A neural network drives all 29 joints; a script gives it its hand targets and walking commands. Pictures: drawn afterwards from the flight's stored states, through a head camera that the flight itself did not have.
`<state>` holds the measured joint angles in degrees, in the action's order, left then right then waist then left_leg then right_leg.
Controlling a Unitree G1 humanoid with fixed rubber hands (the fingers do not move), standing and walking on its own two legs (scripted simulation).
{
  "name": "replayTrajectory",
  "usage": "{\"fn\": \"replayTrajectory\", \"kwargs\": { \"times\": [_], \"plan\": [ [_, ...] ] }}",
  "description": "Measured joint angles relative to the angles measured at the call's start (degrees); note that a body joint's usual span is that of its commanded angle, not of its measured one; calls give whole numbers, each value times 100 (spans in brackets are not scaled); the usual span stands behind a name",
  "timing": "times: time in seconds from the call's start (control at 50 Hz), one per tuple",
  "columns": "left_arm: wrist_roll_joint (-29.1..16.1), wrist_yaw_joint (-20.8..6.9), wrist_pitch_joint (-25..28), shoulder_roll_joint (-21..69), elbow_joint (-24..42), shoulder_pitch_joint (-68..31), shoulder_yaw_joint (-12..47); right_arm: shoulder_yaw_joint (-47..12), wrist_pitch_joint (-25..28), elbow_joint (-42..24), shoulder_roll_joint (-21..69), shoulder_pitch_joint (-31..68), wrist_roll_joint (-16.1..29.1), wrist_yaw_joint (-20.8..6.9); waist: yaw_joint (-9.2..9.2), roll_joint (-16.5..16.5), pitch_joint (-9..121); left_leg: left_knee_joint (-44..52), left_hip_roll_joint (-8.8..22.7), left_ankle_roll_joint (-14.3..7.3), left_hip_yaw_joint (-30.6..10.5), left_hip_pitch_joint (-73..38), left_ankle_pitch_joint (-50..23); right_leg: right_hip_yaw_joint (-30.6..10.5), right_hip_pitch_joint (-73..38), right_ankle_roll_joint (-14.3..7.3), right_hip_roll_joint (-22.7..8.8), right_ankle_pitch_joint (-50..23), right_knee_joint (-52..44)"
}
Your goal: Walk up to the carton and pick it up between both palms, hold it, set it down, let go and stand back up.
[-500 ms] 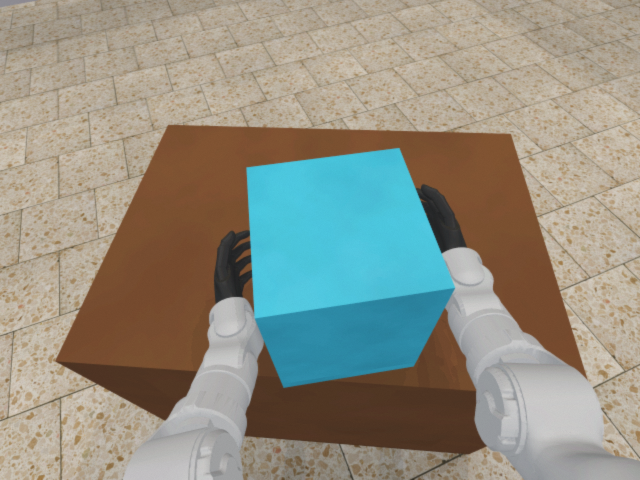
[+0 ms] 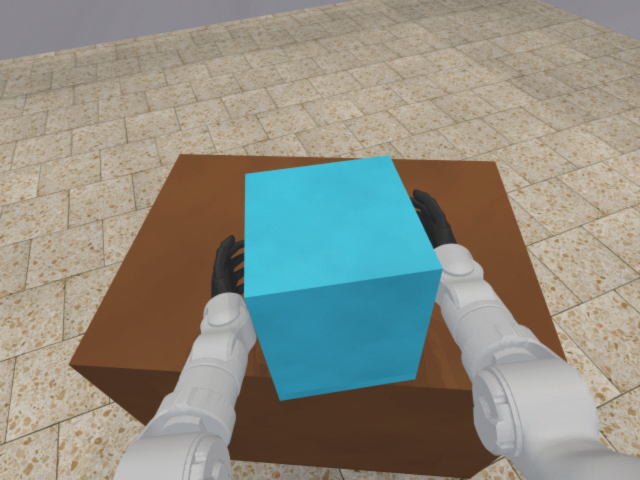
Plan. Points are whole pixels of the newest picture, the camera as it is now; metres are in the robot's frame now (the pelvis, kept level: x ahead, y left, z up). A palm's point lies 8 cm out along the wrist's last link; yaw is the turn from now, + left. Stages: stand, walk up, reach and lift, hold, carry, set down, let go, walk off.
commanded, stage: reach and lift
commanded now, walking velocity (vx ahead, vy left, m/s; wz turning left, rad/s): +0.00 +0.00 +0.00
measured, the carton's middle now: (333, 280) +0.41 +0.04 +0.03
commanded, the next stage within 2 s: none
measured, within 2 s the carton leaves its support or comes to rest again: neither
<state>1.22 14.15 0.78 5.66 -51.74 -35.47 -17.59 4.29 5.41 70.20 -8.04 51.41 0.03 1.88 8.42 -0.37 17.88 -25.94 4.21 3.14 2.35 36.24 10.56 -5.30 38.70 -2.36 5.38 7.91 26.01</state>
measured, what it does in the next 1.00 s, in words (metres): stands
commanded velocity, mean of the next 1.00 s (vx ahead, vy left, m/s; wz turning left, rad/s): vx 0.00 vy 0.00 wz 0.00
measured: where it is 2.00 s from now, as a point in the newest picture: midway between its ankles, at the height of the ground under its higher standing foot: outside the picture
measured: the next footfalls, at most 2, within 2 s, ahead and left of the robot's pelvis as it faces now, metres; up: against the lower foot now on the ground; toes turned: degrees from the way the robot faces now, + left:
none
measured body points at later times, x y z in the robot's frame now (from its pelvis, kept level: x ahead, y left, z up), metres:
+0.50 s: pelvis -0.02 +0.00 +0.00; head +0.00 -0.02 +0.45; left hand +0.36 +0.20 +0.08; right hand +0.45 -0.08 +0.12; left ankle +0.00 +0.15 -0.73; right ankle +0.02 -0.08 -0.73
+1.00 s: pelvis -0.03 +0.02 +0.00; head -0.05 +0.01 +0.45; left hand +0.35 +0.21 +0.11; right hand +0.41 -0.07 +0.15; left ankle +0.00 +0.15 -0.73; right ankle +0.02 -0.08 -0.73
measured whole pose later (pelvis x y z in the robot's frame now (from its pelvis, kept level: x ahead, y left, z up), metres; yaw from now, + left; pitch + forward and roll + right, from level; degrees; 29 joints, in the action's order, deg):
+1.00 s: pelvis -0.03 +0.02 +0.00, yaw +1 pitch +11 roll +1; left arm 0.4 10.3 -18.8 0.6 -38.8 -36.0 -15.3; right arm 6.2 -15.3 52.9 -3.1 49.6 1.1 8.5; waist 4.2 -0.4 16.2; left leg -26.0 1.9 1.5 2.3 28.0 9.3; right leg -5.3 30.0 -0.8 3.1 7.1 26.0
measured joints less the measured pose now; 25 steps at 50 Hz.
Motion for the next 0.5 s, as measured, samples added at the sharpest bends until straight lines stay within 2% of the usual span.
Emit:
{"fn": "replayTrajectory", "kwargs": {
  "times": [0.28, 0.4, 0.5],
  "plan": [
    [-1, -32, -1036, -79, 590, -43, 1, 127, -1183, -371, 91, 438, 16, 66, -1, 0, 202, -2, -4, 0, 0, -23, -106, 0, -24, 0, -4, -103, 0],
    [-1, -58, -1339, -89, 723, -43, 1, 187, -1389, -495, 119, 339, 16, 113, -1, 0, 200, -2, -14, -1, 0, -76, -105, 0, -78, 0, -13, -103, 0],
    [-47, -114, -1522, -139, 974, -44, 1, 187, -1565, -1012, 196, 60, 15, 219, -1, 1, 213, -2, -22, -10, 0, -93, -104, 0, -96, 1, -21, -103, 0]
  ]
}}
